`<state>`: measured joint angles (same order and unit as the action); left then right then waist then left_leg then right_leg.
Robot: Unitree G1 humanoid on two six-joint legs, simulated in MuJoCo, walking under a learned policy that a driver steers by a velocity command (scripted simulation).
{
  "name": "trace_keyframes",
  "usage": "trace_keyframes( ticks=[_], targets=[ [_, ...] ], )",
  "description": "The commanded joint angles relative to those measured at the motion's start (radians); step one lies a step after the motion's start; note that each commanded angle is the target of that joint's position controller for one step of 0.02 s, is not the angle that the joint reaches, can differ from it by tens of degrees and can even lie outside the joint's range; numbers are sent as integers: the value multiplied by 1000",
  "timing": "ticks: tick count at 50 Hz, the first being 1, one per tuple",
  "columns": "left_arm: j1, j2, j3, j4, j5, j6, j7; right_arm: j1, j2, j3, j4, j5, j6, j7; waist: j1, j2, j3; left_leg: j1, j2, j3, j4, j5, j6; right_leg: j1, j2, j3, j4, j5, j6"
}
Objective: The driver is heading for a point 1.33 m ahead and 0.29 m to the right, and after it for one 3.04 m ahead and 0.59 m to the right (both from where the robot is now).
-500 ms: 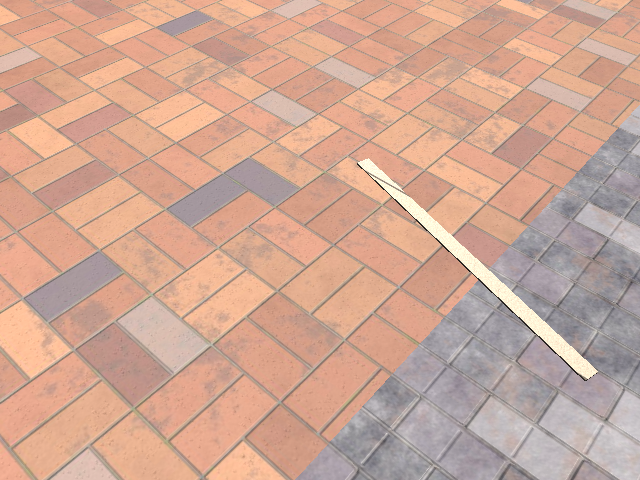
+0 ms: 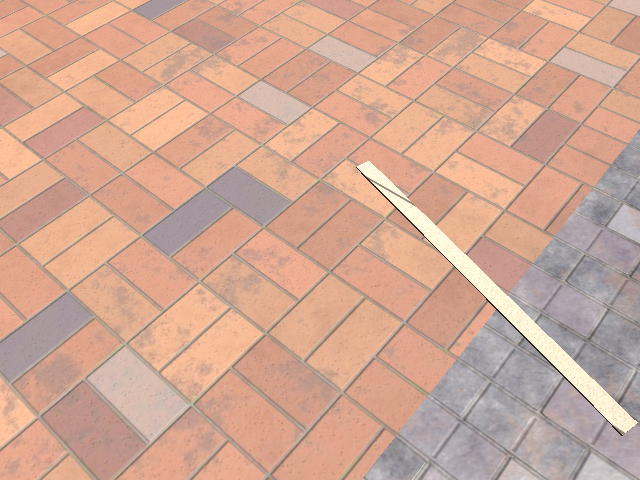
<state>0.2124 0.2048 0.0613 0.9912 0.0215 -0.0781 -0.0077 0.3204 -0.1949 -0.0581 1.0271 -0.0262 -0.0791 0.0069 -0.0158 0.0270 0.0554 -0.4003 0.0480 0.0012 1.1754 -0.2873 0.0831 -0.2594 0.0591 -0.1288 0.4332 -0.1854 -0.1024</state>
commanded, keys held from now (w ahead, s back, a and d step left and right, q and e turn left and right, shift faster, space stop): w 0.46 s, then w+e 0.54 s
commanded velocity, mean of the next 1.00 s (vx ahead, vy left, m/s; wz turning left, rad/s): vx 0.50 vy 0.00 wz -0.20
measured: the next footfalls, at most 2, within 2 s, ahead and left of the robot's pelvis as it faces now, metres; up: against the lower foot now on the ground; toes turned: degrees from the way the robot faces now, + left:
left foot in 0.38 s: +0.39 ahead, +0.09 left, +0.00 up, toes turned +4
right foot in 0.94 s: +0.66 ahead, -0.10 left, +0.00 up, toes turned -19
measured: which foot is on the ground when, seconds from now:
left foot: up 0.00-0.36, down 0.38-0.96, up 0.98-1.00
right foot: down 0.00-0.38, up 0.40-0.92, down 0.94-1.00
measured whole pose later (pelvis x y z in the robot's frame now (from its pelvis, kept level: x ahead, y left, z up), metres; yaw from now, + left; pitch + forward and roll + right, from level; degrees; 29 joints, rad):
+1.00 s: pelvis +0.56 -0.03 -0.02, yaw -15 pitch +0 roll +0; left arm 0.09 0.21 0.07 0.86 0.04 -0.04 -0.03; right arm 0.38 -0.20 -0.05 1.01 -0.01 -0.07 -0.02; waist -0.01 0.01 0.07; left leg -0.14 0.05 0.16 1.03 -0.45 0.02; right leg -0.42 0.08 -0.12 0.61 -0.20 -0.17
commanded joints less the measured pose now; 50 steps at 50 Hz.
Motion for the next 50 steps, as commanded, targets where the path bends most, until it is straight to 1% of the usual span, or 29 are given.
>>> trace_keyframes(
  ticks=[1, 3, 6, 8, 10, 13, 15, 16, 17, 18, 19, 20, 21, 22, 23, 24, 26, 28, 31, 33, 36, 41, 44, 45, 46, 47, 48, 49, 50],
  targets=[
    [103, 49, -1, 5, -6, -31, 8, 88, -19, -8, -26, -15, 22, 14, -23, -77, -17, -121, 55, -21, -27, 42, -10, 86, -271, 281, -275, 173, -102],
    [144, 75, 0, 17, -8, -36, 11, 5, -25, -8, -58, -17, 34, 20, -20, -76, 11, -195, 67, 1, -88, 96, -27, 101, -262, 240, -297, 220, -106],
    [202, 71, -7, 27, -11, -34, 11, -148, -35, -3, -113, -11, 37, 26, 8, -75, 44, -270, 72, 32, -234, 204, -50, 136, -238, 195, -313, 303, -98],
    [230, 69, -12, 31, -11, -34, 11, -236, -26, 6, -143, -3, 34, 29, 27, -75, 54, -246, 52, 58, -371, 265, -56, 148, -220, 161, -310, 378, -83],
    [273, 76, -13, 43, -12, -35, 14, -304, -18, 15, -164, 3, 31, 30, 49, -82, 54, -220, 28, 84, -470, 307, -50, 191, -221, 145, -304, 435, -71],
    [325, 84, -14, 64, -5, -30, 22, -375, -30, 17, -191, 5, 26, 27, 70, -86, 60, -226, 4, 98, -555, 294, -25, 306, -249, 144, -277, 508, -77],
    [321, 93, -12, 71, 2, -26, 28, -378, -43, 13, -201, 5, 19, 24, 56, -89, 56, -201, -14, 99, -596, 233, 3, 373, -271, 138, -226, 621, -80],
    [305, 101, -10, 70, 5, -25, 31, -348, -51, 9, -196, 5, 15, 20, 35, -95, 39, -146, -37, 108, -615, 189, 21, 388, -275, 127, -175, 744, -74],
    [292, 113, -7, 69, 7, -24, 33, -287, -66, 1, -179, 4, 11, 13, 6, -106, 5, -63, -68, 118, -627, 142, 40, 398, -277, 120, -96, 877, -65],
    [281, 122, -4, 69, 9, -20, 33, -170, -86, -11, -141, 2, 4, 4, -42, -104, -55, 62, -98, 125, -664, 127, 62, 396, -266, 110, 42, 941, -55],
    [261, 120, -6, 63, 1, -17, 31, 0, -114, -26, -87, -10, -5, -5, -115, -83, -139, 289, -76, 98, -718, 179, 92, 293, -235, 85, 242, 835, -38],
    [260, 85, -16, 26, -10, -18, 26, 174, -205, -51, -57, -35, -9, -16, -163, 16, -270, 547, 158, -159, -717, 117, 147, 78, -175, 45, 555, 447, -21],
    [391, -4, -26, 23, -47, -15, 13, 171, -262, -65, -55, -32, -1, -8, -82, 221, -361, 757, 406, -659, -846, 89, 305, -277, 26, 62, 905, -362, 14],
    [282, 93, -1, 18, -21, -9, 17, 77, -208, -56, -68, 6, 10, 0, -71, 31, -261, 651, 339, -620, -896, -17, 261, -362, -38, 186, 941, -284, -4],
    [190, 90, 1, -15, -16, -15, 13, -26, -149, -37, -85, 14, 8, 3, -41, 15, -120, 498, 304, -460, -929, 5, 222, -384, -79, 183, 892, -184, -6],
    [168, 69, -1, -15, -16, -15, 11, -71, -97, -24, -87, 8, -1, 6, -11, -28, -57, 383, 264, -352, -966, 103, 185, -344, -110, 183, 838, -130, -4],
    [205, 32, -3, 2, 7, 13, 2, -67, -44, -5, -63, 9, -16, -6, 40, -2, -26, 254, 197, -190, -1007, 193, 119, -246, -140, 186, 755, -97, 15],
    [202, 18, 0, -2, 12, 36, -9, -11, -61, -6, -39, 11, -36, -10, 52, 12, -16, 228, 184, -119, -1028, 263, 104, -241, -139, 176, 728, -75, 27],
    [88, 28, 3, -47, 9, 55, -19, 32, -95, -11, -30, 9, -46, -12, 45, 20, 24, 241, 172, -29, -1067, 281, 85, -352, -158, 167, 662, 32, 41],
    [6, 34, 2, -78, 5, 55, -23, 58, -92, -7, -29, 8, -46, -13, 29, 21, 42, 267, 158, 23, -1075, 328, 68, -406, -158, 155, 579, 107, 49],
    [-95, 20, -9, -117, 0, 49, -30, 83, -90, -2, -27, 10, -47, -19, 8, 28, 51, 306, 140, 104, -1063, 429, 44, -396, -144, 103, 403, 197, 51],
    [-223, 18, -18, -180, 7, 44, -37, 170, -110, -3, 1, 7, -36, -38, -29, 34, 64, 473, 185, 178, -998, 626, 38, -381, -108, 5, 217, 163, 7],
    [-157, 44, -4, -174, 11, 44, -32, 145, -146, -11, -3, 2, -23, -51, 20, 73, 8, 548, 209, 226, -830, 1024, 30, -266, -33, -45, 188, 24, -53],
    [-88, 61, 5, -157, 12, 44, -29, 130, -161, -16, -9, -1, -15, -53, 53, 86, -33, 555, 213, 238, -716, 1120, 31, -192, 1, -56, 183, -29, -79],
    [10, 84, 19, -129, 14, 40, -27, 119, -175, -21, -19, -2, -6, -51, 92, 87, -90, 532, 215, 240, -555, 1110, 31, -81, 31, -52, 147, -56, -105],
    [150, 124, 40, -88, 25, 33, -20, 96, -183, -24, -37, 4, -1, -44, 163, 47, -161, 410, 198, 254, -320, 944, 9, 127, 23, 5, 56, -32, -143],
    [243, 230, 73, -82, 36, 33, -6, 99, -128, -12, -88, 21, -4, -32, 183, -98, -266, 105, 121, 263, 36, 451, -29, 402, -226, 349, 25, -120, -236],
    [192, 286, 84, -101, 13, 45, -9, 69, -105, -13, -156, 25, -15, -13, 117, -232, -321, -236, -101, 100, 311, -251, -68, 558, -414, 873, -131, -56, -363],
    [165, 264, 77, -98, -5, 54, -4, -46, -141, -17, -181, 13, -26, -6, 125, -77, -211, -353, -21, -34, 300, -154, -53, 492, -382, 745, -160, -40, -324]
  ],
)
Keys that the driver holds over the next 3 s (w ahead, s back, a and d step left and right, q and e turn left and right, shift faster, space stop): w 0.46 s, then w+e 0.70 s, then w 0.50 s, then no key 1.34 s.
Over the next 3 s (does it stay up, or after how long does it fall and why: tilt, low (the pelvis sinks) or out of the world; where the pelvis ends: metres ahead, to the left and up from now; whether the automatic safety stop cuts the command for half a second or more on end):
stays up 1.10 -0.21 0.01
